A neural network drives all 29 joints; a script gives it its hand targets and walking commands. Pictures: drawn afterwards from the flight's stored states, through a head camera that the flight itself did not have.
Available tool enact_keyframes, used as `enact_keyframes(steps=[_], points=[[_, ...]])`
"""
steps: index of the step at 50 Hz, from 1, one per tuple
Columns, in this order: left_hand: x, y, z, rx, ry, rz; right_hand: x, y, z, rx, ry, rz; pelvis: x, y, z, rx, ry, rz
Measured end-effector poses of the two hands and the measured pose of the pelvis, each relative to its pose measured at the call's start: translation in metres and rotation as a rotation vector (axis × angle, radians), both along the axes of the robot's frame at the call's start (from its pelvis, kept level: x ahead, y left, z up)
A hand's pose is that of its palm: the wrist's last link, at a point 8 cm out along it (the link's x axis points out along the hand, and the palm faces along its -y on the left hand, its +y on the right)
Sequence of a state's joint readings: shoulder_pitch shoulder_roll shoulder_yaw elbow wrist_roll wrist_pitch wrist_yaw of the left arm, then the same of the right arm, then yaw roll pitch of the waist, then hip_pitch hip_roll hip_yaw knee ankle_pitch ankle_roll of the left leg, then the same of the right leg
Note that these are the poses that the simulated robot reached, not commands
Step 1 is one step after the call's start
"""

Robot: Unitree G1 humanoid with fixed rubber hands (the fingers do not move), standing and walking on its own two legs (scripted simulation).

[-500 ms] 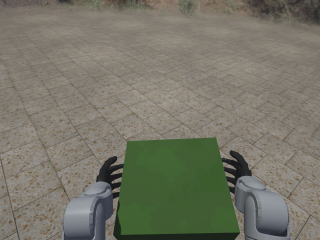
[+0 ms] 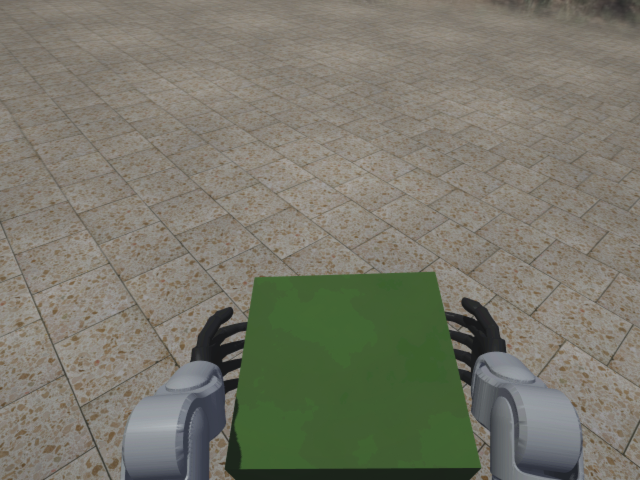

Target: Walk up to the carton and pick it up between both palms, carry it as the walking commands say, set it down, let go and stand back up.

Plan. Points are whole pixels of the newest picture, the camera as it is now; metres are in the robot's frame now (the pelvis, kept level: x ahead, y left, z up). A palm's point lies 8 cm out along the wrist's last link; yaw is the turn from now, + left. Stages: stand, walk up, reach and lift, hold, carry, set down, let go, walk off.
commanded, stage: carry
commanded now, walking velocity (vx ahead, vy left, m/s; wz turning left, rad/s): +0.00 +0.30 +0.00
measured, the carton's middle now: (348, 401) +0.25 -0.01 +0.02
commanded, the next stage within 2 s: none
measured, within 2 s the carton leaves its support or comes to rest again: neither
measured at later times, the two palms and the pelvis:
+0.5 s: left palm (29, 374) +0.22 +0.33 +0.09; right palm (318, 373) +0.23 +0.03 +0.11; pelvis -0.02 +0.19 +0.00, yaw -1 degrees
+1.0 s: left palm out of the picture +0.20 +0.53 +0.09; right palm (111, 383) +0.21 +0.23 +0.12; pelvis -0.04 +0.39 +0.00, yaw -1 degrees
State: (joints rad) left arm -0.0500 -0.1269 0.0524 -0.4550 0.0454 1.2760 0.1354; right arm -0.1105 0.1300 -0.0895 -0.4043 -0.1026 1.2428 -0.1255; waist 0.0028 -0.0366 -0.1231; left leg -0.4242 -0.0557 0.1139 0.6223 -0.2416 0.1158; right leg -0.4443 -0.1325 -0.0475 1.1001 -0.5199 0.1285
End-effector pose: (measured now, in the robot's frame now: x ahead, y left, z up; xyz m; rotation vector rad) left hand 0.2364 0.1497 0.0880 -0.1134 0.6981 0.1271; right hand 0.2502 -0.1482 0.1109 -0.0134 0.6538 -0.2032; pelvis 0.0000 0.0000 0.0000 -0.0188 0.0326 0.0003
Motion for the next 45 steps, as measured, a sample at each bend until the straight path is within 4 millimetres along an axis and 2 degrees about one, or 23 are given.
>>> enact_keyframes(steps=[7, 12, 16, 20, 25, 29, 31, 37, 41, 45], points=[[0.004, 0.029, 0.005, 0.052, 0.019, -0.051, -0.013, 0.028, -0.012, 0.051, 0.02, -0.053, -0.008, 0.045, 0.003, 0.023, 0.049, -0.046], [-0.002, 0.072, 0.006, 0.035, 0.005, -0.028, -0.012, 0.071, -0.007, 0.036, 0.005, -0.03, -0.011, 0.082, 0.003, 0.011, 0.048, -0.021], [-0.006, 0.119, -0.002, 0.014, -0.022, -0.001, -0.009, 0.118, -0.008, 0.014, -0.022, -0.003, -0.011, 0.121, -0.007, 0.006, 0.027, 0.007], [-0.014, 0.155, -0.004, -0.002, -0.007, 0.004, -0.014, 0.155, -0.004, -0.001, -0.009, 0.003, -0.014, 0.154, -0.004, -0.01, 0.0, 0.008], [-0.012, 0.181, 0.005, 0.008, -0.017, -0.027, -0.021, 0.181, 0.003, 0.009, -0.017, -0.028, -0.016, 0.189, 0.001, 0.007, 0.01, -0.025], [-0.008, 0.196, 0.011, 0.04, -0.016, -0.062, -0.028, 0.195, -0.002, 0.039, -0.015, -0.064, -0.021, 0.215, 0.003, 0.036, 0.046, -0.063], [-0.012, 0.21, 0.013, 0.061, -0.008, -0.063, -0.032, 0.209, -0.007, 0.06, -0.007, -0.066, -0.025, 0.23, 0.004, 0.026, 0.044, -0.056], [-0.021, 0.266, 0.008, 0.036, -0.007, -0.032, -0.032, 0.265, -0.005, 0.037, -0.008, -0.034, -0.029, 0.276, 0.003, 0.01, 0.039, -0.024], [-0.027, 0.316, -0.004, 0.008, -0.021, 0.0, -0.029, 0.316, -0.007, 0.007, -0.022, -0.002, -0.03, 0.318, -0.007, 0.01, 0.014, 0.006], [-0.036, 0.352, -0.008, -0.016, 0.004, 0.001, -0.036, 0.352, -0.003, -0.015, 0.001, 0.001, -0.033, 0.351, -0.002, -0.014, -0.009, 0.003]])
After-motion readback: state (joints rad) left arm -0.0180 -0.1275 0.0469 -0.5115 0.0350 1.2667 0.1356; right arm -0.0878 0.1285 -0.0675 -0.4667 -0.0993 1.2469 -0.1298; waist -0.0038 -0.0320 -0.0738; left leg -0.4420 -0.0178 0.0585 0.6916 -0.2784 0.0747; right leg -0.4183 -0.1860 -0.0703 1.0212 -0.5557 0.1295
